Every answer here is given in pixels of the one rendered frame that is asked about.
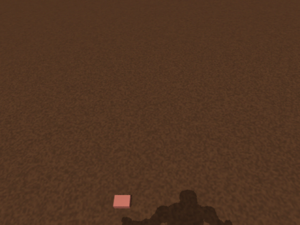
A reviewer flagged small box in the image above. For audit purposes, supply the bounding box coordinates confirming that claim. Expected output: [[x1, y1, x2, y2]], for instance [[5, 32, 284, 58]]
[[113, 195, 131, 209]]

